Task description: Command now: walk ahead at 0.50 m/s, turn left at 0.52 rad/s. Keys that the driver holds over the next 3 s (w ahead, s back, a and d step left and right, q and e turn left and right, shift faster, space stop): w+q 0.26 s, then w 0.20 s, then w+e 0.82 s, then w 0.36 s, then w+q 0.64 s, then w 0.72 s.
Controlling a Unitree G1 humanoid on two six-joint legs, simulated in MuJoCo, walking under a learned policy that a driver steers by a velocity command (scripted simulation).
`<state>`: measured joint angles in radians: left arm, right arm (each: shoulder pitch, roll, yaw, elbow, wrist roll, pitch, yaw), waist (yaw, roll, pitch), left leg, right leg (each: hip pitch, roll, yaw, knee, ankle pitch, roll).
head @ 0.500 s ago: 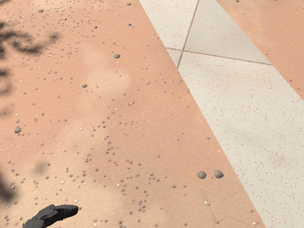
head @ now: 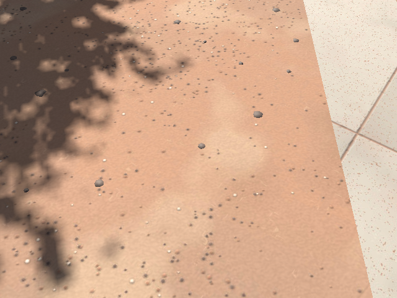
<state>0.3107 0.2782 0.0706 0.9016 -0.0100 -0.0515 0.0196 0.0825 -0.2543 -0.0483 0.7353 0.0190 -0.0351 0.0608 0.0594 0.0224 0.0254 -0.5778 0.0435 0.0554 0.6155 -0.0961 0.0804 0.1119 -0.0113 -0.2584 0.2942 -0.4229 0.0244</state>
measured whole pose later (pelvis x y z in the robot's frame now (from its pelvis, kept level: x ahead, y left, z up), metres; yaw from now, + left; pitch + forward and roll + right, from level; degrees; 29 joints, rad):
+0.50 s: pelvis +0.30 +0.01 +0.01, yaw +14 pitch +2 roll +1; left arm 0.05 0.28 0.04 0.73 0.00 -0.12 -0.03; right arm 0.37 -0.29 -0.07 0.76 0.01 -0.04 -0.01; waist -0.07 -0.03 0.00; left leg -0.03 -0.09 -0.15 0.42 -0.42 0.05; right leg -0.49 -0.01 0.02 0.48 0.00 -0.01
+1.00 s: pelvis +0.57 +0.07 +0.01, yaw +1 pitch +3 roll +0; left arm 0.42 0.29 0.07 0.81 -0.02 -0.03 0.01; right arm 0.03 -0.26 -0.04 0.63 0.00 -0.12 0.01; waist 0.09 0.00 -0.01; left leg -0.43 -0.02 -0.06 0.46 -0.08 0.00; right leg -0.11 0.08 0.22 0.54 -0.44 -0.04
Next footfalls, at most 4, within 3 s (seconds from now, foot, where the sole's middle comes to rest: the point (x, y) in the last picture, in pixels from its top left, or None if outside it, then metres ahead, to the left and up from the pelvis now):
0.02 left None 0.18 0.10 -0.76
0.50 right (235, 287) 0.50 -0.06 -0.76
0.98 left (164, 225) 0.70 0.19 -0.76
1.48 right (249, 174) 0.95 -0.12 -0.76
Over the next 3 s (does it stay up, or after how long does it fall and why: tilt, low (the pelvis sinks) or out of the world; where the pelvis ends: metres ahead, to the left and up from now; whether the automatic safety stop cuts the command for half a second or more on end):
stays up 1.67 -0.02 0.01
